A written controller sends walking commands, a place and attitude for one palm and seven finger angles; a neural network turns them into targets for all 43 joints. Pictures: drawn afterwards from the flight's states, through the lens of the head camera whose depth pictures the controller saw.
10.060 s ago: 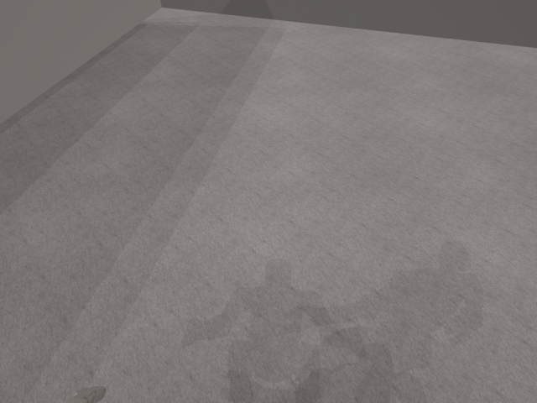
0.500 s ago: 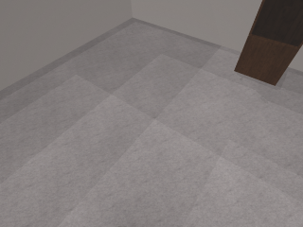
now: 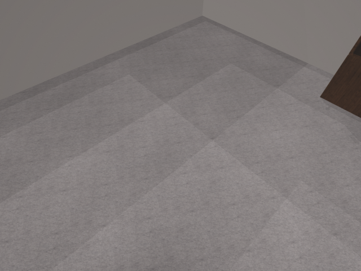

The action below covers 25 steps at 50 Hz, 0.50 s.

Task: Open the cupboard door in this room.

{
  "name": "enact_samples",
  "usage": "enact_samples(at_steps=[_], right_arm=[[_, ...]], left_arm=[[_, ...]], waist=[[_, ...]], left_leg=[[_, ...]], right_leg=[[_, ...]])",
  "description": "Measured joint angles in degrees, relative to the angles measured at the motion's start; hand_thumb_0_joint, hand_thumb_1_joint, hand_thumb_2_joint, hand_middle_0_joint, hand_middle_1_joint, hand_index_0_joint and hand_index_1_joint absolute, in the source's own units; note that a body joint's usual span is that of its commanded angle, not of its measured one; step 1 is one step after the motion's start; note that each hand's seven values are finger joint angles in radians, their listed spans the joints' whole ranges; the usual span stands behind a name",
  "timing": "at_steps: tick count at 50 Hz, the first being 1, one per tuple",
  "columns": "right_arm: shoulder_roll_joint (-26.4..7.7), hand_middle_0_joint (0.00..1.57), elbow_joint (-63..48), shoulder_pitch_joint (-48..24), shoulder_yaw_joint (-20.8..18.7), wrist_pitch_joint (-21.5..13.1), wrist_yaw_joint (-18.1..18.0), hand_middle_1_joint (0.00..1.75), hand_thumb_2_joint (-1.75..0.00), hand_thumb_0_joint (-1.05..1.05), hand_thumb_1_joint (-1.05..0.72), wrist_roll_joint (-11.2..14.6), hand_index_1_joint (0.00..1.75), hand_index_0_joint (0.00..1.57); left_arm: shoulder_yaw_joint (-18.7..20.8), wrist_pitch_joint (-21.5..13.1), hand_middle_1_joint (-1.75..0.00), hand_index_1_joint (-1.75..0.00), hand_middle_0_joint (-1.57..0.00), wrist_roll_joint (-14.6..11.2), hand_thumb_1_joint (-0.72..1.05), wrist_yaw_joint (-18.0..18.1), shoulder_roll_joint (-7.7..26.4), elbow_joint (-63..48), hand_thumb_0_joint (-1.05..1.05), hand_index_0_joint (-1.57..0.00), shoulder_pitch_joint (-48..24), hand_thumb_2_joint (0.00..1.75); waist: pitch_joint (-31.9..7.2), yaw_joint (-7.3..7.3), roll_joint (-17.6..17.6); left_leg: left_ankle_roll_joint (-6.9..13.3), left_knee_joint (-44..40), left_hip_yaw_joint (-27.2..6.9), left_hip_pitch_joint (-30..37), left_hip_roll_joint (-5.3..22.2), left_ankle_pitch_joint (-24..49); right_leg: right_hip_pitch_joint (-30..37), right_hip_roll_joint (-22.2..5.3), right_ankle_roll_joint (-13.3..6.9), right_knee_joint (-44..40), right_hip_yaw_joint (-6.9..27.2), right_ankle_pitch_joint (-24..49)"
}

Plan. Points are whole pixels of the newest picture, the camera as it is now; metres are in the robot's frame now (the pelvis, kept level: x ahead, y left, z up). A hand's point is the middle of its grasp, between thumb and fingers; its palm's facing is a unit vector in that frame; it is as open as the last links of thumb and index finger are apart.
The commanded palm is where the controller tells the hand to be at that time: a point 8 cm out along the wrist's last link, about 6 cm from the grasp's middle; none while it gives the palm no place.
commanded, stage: turn or walk to find it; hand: left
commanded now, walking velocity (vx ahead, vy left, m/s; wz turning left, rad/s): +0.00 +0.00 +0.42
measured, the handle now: out of the picture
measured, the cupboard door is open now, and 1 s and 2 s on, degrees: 0 0 0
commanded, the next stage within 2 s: none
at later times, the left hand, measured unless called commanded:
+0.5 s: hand out of the picture -0.05 +0.18 -0.17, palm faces +0.27 -0.93 -0.24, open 7.4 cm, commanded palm none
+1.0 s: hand out of the picture -0.01 +0.22 -0.16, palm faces +0.41 -0.87 -0.26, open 7.4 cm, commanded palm none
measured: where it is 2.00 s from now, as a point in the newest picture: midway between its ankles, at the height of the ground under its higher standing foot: outside the picture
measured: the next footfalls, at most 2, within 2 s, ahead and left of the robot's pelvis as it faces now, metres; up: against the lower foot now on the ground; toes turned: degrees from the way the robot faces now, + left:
right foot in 0.08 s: +0.03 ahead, -0.13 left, +0.00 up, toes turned -1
left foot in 0.54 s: -0.03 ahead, +0.11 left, +0.00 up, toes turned +20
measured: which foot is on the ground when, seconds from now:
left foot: down 0.00-0.10, up 0.12-0.52, down 0.54-1.00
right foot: up 0.00-0.06, down 0.08-0.54, up 0.56-1.00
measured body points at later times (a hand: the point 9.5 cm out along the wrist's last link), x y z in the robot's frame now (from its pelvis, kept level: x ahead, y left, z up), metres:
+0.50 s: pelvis -0.02 -0.01 +0.00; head +0.02 +0.00 +0.44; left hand -0.06 +0.23 -0.15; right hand +0.11 -0.25 -0.15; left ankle -0.08 +0.10 -0.72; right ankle -0.01 -0.13 -0.74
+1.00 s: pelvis -0.03 -0.01 +0.00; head +0.00 +0.00 +0.45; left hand -0.04 +0.27 -0.14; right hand +0.11 -0.21 -0.16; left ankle -0.07 +0.10 -0.74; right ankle +0.00 -0.13 -0.72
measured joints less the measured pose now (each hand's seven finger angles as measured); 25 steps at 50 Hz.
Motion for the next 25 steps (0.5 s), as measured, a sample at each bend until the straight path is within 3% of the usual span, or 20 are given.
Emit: enact_samples(at_steps=[3, 5, 8, 10, 13, 18, 25], right_arm=[[-0.6, 0.20, -0.3, 0.3, -0.5, 0.5, 0.2, 0.30, -0.90, 0.01, -0.90, 0.1, 0.30, 0.21], [-1.4, 0.20, -0.4, 0.6, -1.0, 0.8, 0.3, 0.30, -0.90, 0.01, -0.90, 0.4, 0.30, 0.21], [-2.4, 0.20, -0.1, 1.2, -1.8, 2.0, 0.4, 0.30, -0.90, 0.01, -0.90, 0.3, 0.30, 0.20], [-3.0, 0.20, 0.2, 1.2, -2.1, 2.6, 0.7, 0.30, -0.90, 0.01, -0.90, 0.1, 0.30, 0.20], [-3.6, 0.20, 0.4, 1.3, -2.4, 2.7, 1.0, 0.30, -0.90, 0.01, -0.91, 0.1, 0.30, 0.20], [-3.7, 0.20, 1.3, 1.0, -2.0, 3.2, 1.0, 0.30, -0.90, 0.01, -0.91, 0.2, 0.30, 0.20], [-2.7, 0.20, 1.2, -1.8, -0.7, 2.5, 0.8, 0.29, -0.90, 0.01, -0.91, 0.9, 0.30, 0.20]], left_arm=[[-0.4, -0.8, -0.30, -0.30, -0.20, -0.1, 0.91, 0.0, -0.8, -1.2, 0.01, -0.20, -0.5, 0.90], [-0.6, -1.7, -0.30, -0.30, -0.20, 0.1, 0.91, 0.1, -1.6, -1.7, 0.01, -0.20, -0.4, 0.90], [-1.1, -2.2, -0.30, -0.30, -0.20, 0.4, 0.91, 0.2, -2.8, -2.4, 0.01, -0.20, 0.6, 0.90], [-1.2, -2.2, -0.30, -0.30, -0.20, 0.4, 0.91, 0.2, -3.3, -2.4, 0.01, -0.20, 1.5, 0.90], [-1.4, -2.2, -0.30, -0.30, -0.20, 0.4, 0.91, 0.2, -3.6, -1.8, 0.01, -0.21, 2.5, 0.90], [-1.5, -2.4, -0.30, -0.30, -0.20, 0.7, 0.91, 0.1, -3.5, -0.9, 0.01, -0.21, 3.9, 0.90], [-0.8, -2.0, -0.30, -0.30, -0.20, 1.1, 0.90, 0.0, -1.4, 0.7, 0.01, -0.21, 5.4, 0.90]], waist=[[-0.2, -0.26, 0.7], [-0.2, -0.19, 2.1], [-0.3, -0.06, 2.8], [0.0, 0.06, 2.6], [0.5, -0.19, 2.4], [1.4, 0.41, 1.2], [2.6, 2.34, -1.0]], left_leg=[[-1.0, 1.9, -1.3, -1.5, -0.7, -0.4], [-1.5, 5.3, -2.4, -3.3, -0.5, -1.8], [-2.4, 20.4, -1.8, -8.3, -1.0, -12.5], [-3.0, 30.6, -0.7, -11.1, -0.5, -12.7], [-4.3, 38.0, 0.2, -12.8, 1.2, -10.3], [-5.6, 34.5, 1.3, -10.1, 3.5, -11.7], [-4.9, 16.3, 5.0, -2.3, 3.9, -13.3]], right_leg=[[3.7, 0.7, -0.3, -9.2, -0.5, 4.2], [5.9, 1.4, -2.7, -14.3, -1.7, 8.0], [6.5, 0.7, -5.4, -14.0, -3.7, 7.5], [7.6, 0.1, -5.7, -15.3, -4.6, 8.0], [8.8, -0.7, -5.6, -17.1, -6.3, 8.8], [9.2, -2.0, -5.4, -17.7, -8.6, 9.0], [7.8, -4.4, -3.6, -14.7, -11.6, 7.8]])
